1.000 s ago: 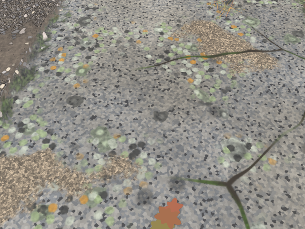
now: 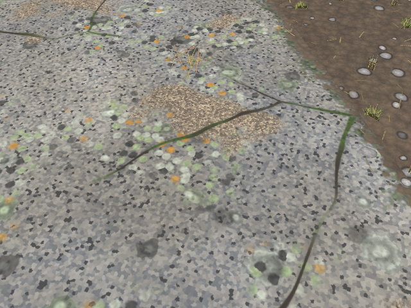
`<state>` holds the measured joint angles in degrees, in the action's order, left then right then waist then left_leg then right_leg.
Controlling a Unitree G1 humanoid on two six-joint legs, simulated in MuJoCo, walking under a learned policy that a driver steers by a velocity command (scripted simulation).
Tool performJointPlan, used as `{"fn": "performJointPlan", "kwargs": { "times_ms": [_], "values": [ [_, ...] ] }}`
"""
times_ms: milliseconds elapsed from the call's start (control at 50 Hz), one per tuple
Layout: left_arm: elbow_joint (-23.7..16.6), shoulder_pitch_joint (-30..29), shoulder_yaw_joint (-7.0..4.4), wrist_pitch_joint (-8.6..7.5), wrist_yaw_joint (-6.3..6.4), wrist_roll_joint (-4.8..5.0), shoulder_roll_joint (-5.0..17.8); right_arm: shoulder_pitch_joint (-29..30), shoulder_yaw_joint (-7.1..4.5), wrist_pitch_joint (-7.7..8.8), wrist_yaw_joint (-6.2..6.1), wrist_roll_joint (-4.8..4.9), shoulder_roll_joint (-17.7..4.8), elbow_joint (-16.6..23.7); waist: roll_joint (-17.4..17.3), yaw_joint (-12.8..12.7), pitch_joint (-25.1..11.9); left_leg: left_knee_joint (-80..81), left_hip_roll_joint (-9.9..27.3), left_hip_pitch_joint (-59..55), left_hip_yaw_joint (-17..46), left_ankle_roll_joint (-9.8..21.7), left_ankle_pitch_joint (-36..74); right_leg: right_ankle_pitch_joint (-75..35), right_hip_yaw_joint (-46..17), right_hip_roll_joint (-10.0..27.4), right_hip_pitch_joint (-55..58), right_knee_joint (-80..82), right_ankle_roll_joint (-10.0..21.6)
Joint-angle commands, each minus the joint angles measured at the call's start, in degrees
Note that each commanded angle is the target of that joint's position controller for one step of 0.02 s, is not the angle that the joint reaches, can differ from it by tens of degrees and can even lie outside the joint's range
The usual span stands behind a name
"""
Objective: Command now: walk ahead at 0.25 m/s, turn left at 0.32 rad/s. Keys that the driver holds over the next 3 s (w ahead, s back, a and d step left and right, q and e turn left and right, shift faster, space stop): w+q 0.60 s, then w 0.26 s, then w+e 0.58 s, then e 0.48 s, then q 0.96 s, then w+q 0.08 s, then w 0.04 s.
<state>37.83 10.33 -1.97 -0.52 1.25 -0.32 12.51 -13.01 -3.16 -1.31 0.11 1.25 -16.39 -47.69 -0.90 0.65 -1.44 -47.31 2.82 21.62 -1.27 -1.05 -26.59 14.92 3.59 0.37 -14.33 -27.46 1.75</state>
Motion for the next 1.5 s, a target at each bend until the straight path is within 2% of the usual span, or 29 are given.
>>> {"fn": "performJointPlan", "kwargs": {
  "times_ms": [20, 120, 140, 160, 180, 200, 240, 280, 400, 500, 560, 580, 600, 620, 640, 680, 720, 780, 860, 940, 1020, 1040, 1060, 1080, 1100, 1180, 1260, 1440, 1500],
  "values": [
    [-1.45, 3.48, -4.59, -1.17, 0.64, 0.77, 12.09, 7.66, -0.89, 2.06, 0.62, 0.34, -4.29, 6.50, 8.37, -3.99, 1.91, 2.88, 1.76, 11.24, 0.39, 2.73, -1.28, 13.04, -18.78, 18.25, 9.88, 15.56, 10.68],
    [-1.68, -3.20, -4.67, -1.34, -0.62, 1.73, 10.18, -7.40, -1.83, 2.56, 1.61, 0.19, -4.25, -0.31, 4.55, 4.08, -1.02, 18.63, -3.86, -15.65, -5.66, 6.36, 9.98, 10.18, -4.51, 11.53, -4.50, 4.88, 5.45],
    [-2.63, -4.84, -3.64, -1.63, -0.84, 1.02, 6.57, -13.06, -2.99, 2.72, 1.12, 0.36, -7.52, -1.67, -3.05, 5.77, -1.67, 23.11, 2.46, -23.58, 5.31, 9.40, 5.64, 9.46, 1.64, 7.61, -13.18, -10.18, 1.62],
    [-7.29, -8.61, -2.66, -2.78, -0.99, 0.29, 3.88, -15.80, -4.99, 3.43, 0.95, -0.07, -16.67, -0.24, -18.22, 6.20, 0.01, 32.60, 16.48, -30.16, 36.05, 19.42, -2.31, 17.29, 3.80, -2.34, -33.00, -29.83, -3.01],
    [-7.24, -9.80, -3.19, -4.49, -1.30, 1.67, 7.01, -14.21, -3.98, 4.59, 1.23, -1.08, -13.70, 1.42, -12.07, 7.03, 0.54, 37.45, 19.57, -30.40, 43.86, 23.44, -8.26, 19.92, -6.05, -0.96, -39.83, -37.75, -2.20],
    [-6.61, -8.56, -3.72, -5.60, -1.99, 2.77, 9.31, -10.82, -3.04, 5.40, 1.03, -1.23, -10.69, 2.54, -9.36, 4.68, 3.56, 37.03, 18.11, -29.57, 39.37, 21.46, -6.03, 14.02, -7.86, 1.68, -42.24, -38.88, -0.95],
    [-4.71, -7.08, -4.14, -6.45, -2.10, 0.48, 10.48, -7.07, -2.06, 5.49, 0.61, -0.25, -8.00, 4.11, -3.80, 2.44, 4.76, 35.53, 13.84, -26.22, 29.15, 17.35, 6.35, 4.53, -7.08, 3.94, -39.68, -34.20, -1.04],
    [-4.48, -7.14, -4.18, -6.52, -2.27, -0.36, 9.70, -6.97, -1.68, 5.00, -0.14, -0.44, -7.54, 4.89, -4.01, 1.46, 3.92, 36.28, 10.23, -22.70, 22.63, 15.32, 16.73, -2.18, -6.00, 3.45, -33.55, -28.36, -2.38],
    [-6.51, -15.72, -2.46, -6.50, -3.21, 0.80, 5.63, -10.70, -2.44, 4.43, -1.76, -0.11, -9.12, 4.66, -5.51, 4.08, 5.51, 35.72, 5.30, -13.81, 14.75, 12.50, 24.45, -17.20, -3.50, -1.21, -21.42, -7.10, -4.47],
    [-7.35, -16.92, -3.24, -7.17, -3.87, 1.51, 8.26, -11.92, -3.24, 3.92, -2.08, 0.75, -9.78, 4.45, -6.69, 3.28, 5.42, 31.38, 8.39, -17.52, 20.36, 11.07, 25.94, -16.19, -6.17, -1.24, -16.39, -0.74, -2.66],
    [-4.75, -4.98, -5.27, -7.53, -2.91, 1.18, 12.02, -9.37, -3.29, 3.48, -1.75, 0.10, -8.84, 5.91, -7.48, -3.43, -2.27, 17.14, 4.68, -16.95, 18.58, 8.12, 44.17, -12.91, -4.14, -2.01, 1.46, 1.75, 1.20],
    [-3.63, 5.00, -5.93, -7.45, -2.34, 0.13, 14.44, -7.77, -2.35, 3.49, -1.42, -0.67, -6.51, 7.93, -4.93, -8.07, -11.77, 2.53, 1.36, -8.54, 17.05, 6.28, 37.23, -10.07, -10.78, 5.28, 19.07, -1.23, 4.93],
    [-1.95, 11.62, -6.78, -6.98, -2.31, -0.92, 18.76, -15.61, -0.54, 4.07, -1.39, -0.11, 0.11, 9.38, 13.26, -5.28, -22.78, -19.69, -7.35, 12.51, 12.05, 2.43, 4.34, 1.58, -37.29, 20.94, 41.55, 1.64, 13.52],
    [-1.60, 11.42, -5.52, -6.87, -2.73, -0.19, 14.28, -17.18, -0.83, 4.54, -1.23, 1.41, -3.96, 8.50, 18.68, -4.94, -23.06, -28.74, -5.48, 19.73, 13.67, 1.97, -5.88, 12.42, -50.78, 23.99, 40.04, 9.53, 14.83],
    [-1.55, 8.11, -4.48, -6.43, -2.37, 0.39, 10.50, -11.93, -1.98, 4.52, -1.10, 1.95, -7.90, 8.50, 12.53, -5.64, -12.37, -31.09, -2.59, 23.05, 12.26, 1.78, -1.40, 15.07, -42.05, 21.37, 31.61, 11.04, 12.65],
    [-0.31, 3.65, -3.62, -5.67, -2.32, -0.14, 8.41, -4.15, -1.77, 4.69, -0.89, -0.02, -7.17, 10.38, 3.92, -3.73, -2.03, -26.78, 1.16, 19.78, 8.99, 2.10, 5.17, 2.55, -28.41, 16.63, 14.57, 12.74, 10.94],
    [0.52, 1.32, -3.21, -6.04, -2.35, -0.66, 7.46, -4.76, -1.70, 4.26, -0.35, 0.24, -5.23, 10.47, 6.14, -0.63, 0.21, -22.04, 3.11, 14.71, 8.96, 2.49, 6.49, -3.10, -21.82, 13.85, 6.35, 15.77, 10.85],
    [2.47, 1.35, -3.73, -6.82, -2.41, 0.50, 9.44, -2.68, -0.62, 3.78, -0.10, -0.35, -2.60, 11.19, 5.62, 0.35, 2.44, -12.54, 4.08, 14.56, 6.99, 1.87, 7.96, -7.76, -16.57, 14.11, 2.47, 19.42, 12.53],
    [3.68, 1.75, -4.35, -6.27, -2.31, 1.25, 12.49, 3.52, 0.59, 4.93, 1.00, -0.85, -1.86, 12.10, 4.22, -1.32, 2.99, 2.95, 3.70, 9.76, 3.75, 1.61, 20.49, -11.73, -8.78, 11.63, 0.74, 19.98, 11.07],
    [5.71, 6.83, -4.57, -5.00, -2.41, 2.45, 14.59, 10.38, 0.19, 5.78, 1.62, -0.25, -3.81, 14.59, 4.25, -3.50, 3.96, 12.31, 1.45, 6.62, 2.74, 1.46, 22.60, -9.72, -10.72, 12.98, 3.75, 17.23, 9.58],
    [6.87, 8.11, -3.40, -3.83, -2.15, 1.90, 12.69, -0.79, -2.62, 6.27, 1.03, -0.55, -8.51, 11.83, 3.63, 3.46, -1.84, 19.04, -1.07, -13.77, 1.11, 4.18, 20.30, -15.80, -9.21, 9.47, 1.86, 1.12, 4.93],
    [5.37, 7.81, -1.69, -4.05, -2.20, 0.58, 8.39, -10.38, -4.00, 6.16, 0.18, -1.71, -13.10, 10.98, -2.93, 7.61, -10.02, 19.26, 9.96, -27.91, 12.24, 7.88, 19.23, -5.88, -5.29, 5.11, -6.81, -17.24, 1.78],
    [3.78, 13.27, -0.34, -4.95, -1.89, 1.50, 3.72, -13.18, -4.73, 5.62, 0.09, -2.70, -17.51, 10.56, -18.24, 5.05, -16.47, 26.60, 22.20, -40.40, 36.48, 15.49, 6.91, 17.47, -4.10, -1.88, -24.90, -36.37, -1.19],
    [4.70, 11.25, -1.85, -5.10, -1.65, 2.74, 9.82, -13.07, -3.53, 5.87, 0.46, -2.14, -12.35, 10.39, -11.59, 6.67, -13.77, 30.20, 20.85, -37.19, 40.24, 15.50, -0.45, 17.40, -10.21, -0.06, -30.43, -44.66, -1.17],
    [3.72, 7.94, -2.65, -5.00, -1.69, 3.21, 12.02, -10.12, -2.53, 6.11, 0.58, -1.56, -9.51, 10.32, -9.21, 5.84, -7.75, 30.43, 19.52, -32.36, 31.91, 13.68, 0.54, 12.55, -10.33, 2.19, -33.23, -46.35, -0.49],
    [3.73, 6.49, -2.84, -2.73, -1.72, 2.22, 9.14, -0.66, -1.27, 7.38, 0.80, -2.10, -4.30, 9.79, -6.83, 0.10, -0.15, 36.42, 13.22, -16.16, 13.42, 11.28, 17.05, 0.39, -9.61, 6.98, -25.01, -40.08, -1.43],
    [2.14, 3.02, -2.48, -1.39, -1.90, 1.81, 6.89, -1.36, -2.25, 8.23, -0.08, -2.24, -5.80, 7.65, -2.64, -0.43, 2.35, 38.88, 13.45, -16.13, 4.36, 11.87, 27.88, -6.28, -10.42, 6.78, -27.78, -33.73, -2.63],
    [-3.51, -11.13, -1.39, -1.70, -4.89, 1.67, 5.69, -6.21, -3.86, 6.06, -1.08, -0.61, -9.84, 3.84, -1.57, 3.75, 7.48, 37.68, 14.13, -23.91, -8.20, 9.11, 32.36, -13.57, -2.53, 4.97, -26.01, -11.18, 0.63],
    [-3.93, -6.92, -2.95, -1.75, -5.39, 0.95, 8.51, -4.34, -4.45, 4.39, -1.84, 0.06, -12.20, 4.31, -4.48, -0.17, 3.14, 24.41, 13.23, -26.24, -10.81, 6.74, 64.77, -6.60, 2.86, -0.89, -16.32, -9.16, 3.39]
  ]
}}
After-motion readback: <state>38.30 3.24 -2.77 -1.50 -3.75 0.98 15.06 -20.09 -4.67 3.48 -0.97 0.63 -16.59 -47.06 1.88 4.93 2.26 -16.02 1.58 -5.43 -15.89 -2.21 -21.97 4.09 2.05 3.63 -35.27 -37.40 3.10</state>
